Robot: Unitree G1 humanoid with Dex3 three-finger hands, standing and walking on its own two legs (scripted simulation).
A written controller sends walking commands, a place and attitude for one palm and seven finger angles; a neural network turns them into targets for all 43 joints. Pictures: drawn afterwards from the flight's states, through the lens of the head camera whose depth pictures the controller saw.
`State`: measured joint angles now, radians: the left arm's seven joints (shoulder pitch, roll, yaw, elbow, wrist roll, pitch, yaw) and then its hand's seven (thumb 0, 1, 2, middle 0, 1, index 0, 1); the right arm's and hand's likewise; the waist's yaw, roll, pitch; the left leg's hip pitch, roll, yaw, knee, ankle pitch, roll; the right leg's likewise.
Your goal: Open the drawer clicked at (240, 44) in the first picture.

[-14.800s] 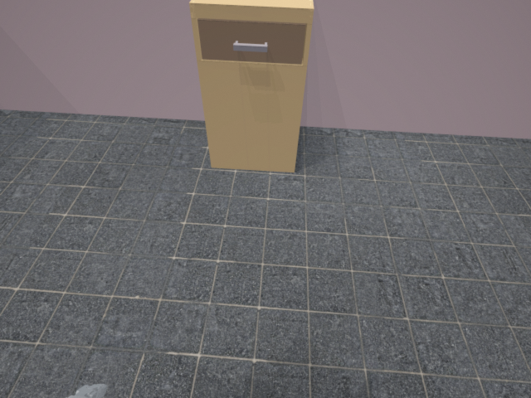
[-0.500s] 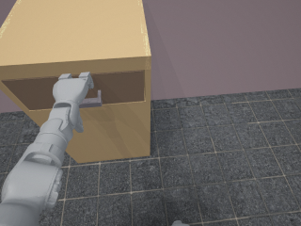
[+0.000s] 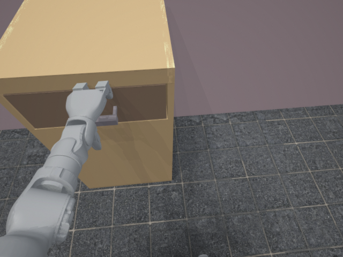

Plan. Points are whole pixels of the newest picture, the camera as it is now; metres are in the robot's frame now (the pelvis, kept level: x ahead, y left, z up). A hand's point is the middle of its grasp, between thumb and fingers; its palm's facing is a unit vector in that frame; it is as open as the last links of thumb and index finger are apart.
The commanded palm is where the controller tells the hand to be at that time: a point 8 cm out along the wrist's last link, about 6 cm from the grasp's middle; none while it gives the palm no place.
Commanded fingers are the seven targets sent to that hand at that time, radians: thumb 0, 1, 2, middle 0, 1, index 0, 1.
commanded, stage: move the hooked fingers above the handle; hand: left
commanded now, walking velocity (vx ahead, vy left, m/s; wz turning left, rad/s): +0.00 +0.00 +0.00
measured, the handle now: (94, 116) +0.51 +0.22 -0.03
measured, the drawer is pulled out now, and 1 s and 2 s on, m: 0.00 0.00 0.00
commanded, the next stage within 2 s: lower the fingers behind the handle in 0.86 s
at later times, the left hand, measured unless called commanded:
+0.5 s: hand (96, 115) +0.47 +0.19 +0.03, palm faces +0.01 -0.05 -1.00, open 13.8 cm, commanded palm +0.44 +0.21 +0.08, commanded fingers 0.00 -0.50 0.30 -0.30 -1.20 -0.30 -1.20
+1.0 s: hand (94, 115) +0.47 +0.19 +0.03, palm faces +0.03 -0.05 -1.00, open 13.8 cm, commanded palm +0.44 +0.21 +0.08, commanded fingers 0.00 -0.50 0.30 -0.30 -1.20 -0.30 -1.20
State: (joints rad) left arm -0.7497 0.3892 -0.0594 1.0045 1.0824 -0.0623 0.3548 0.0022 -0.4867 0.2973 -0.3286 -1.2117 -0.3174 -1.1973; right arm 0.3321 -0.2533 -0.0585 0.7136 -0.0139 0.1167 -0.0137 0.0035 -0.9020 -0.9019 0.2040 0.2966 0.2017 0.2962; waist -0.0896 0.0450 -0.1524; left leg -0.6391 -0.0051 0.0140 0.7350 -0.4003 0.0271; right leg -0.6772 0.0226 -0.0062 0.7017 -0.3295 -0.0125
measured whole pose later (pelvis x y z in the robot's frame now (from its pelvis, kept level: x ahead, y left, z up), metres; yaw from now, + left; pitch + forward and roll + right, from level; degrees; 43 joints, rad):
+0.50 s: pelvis +0.00 -0.01 +0.00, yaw +0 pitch +18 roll -1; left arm -0.78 0.39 -0.06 1.03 1.09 -0.05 0.39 0.00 -0.49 0.30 -0.36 -1.24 -0.32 -1.21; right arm 0.33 -0.27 -0.06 0.71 -0.02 0.10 -0.02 0.00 -0.90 -0.90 0.20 0.30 0.20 0.30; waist -0.09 0.05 -0.15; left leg -0.67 0.00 0.01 0.75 -0.40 0.02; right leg -0.71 0.02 -0.01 0.72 -0.33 -0.02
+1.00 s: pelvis -0.01 +0.00 -0.01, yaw +1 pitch +19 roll -1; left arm -0.81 0.41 -0.05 1.04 1.10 -0.07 0.41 0.00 -0.49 0.30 -0.36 -1.24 -0.33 -1.20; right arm 0.32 -0.27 -0.06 0.71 -0.02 0.08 -0.03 0.00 -0.90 -0.90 0.20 0.30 0.20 0.30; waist -0.10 0.04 -0.14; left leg -0.71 -0.01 0.00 0.78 -0.39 0.02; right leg -0.74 0.02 -0.02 0.74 -0.33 -0.02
